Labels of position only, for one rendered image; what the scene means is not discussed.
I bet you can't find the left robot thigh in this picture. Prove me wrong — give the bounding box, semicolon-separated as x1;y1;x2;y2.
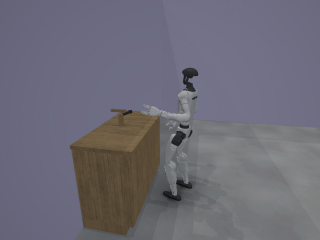
164;132;183;170

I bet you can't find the tap lever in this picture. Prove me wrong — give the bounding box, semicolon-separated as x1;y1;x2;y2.
122;110;133;116

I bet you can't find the right robot upper arm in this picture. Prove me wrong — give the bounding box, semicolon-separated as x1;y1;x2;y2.
194;89;198;114

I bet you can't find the robot left forearm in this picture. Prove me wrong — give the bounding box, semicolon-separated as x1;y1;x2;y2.
158;110;189;122

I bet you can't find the right robot foot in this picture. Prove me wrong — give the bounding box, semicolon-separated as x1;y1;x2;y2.
176;180;192;189

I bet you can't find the left robot upper arm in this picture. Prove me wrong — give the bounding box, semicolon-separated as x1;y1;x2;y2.
178;91;191;122

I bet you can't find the robot left hand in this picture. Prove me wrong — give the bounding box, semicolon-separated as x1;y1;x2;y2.
140;104;160;117

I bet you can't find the counter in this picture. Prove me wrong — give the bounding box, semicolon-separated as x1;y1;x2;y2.
70;108;160;236

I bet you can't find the robot right hand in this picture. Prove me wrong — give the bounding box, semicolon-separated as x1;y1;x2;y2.
166;120;180;130

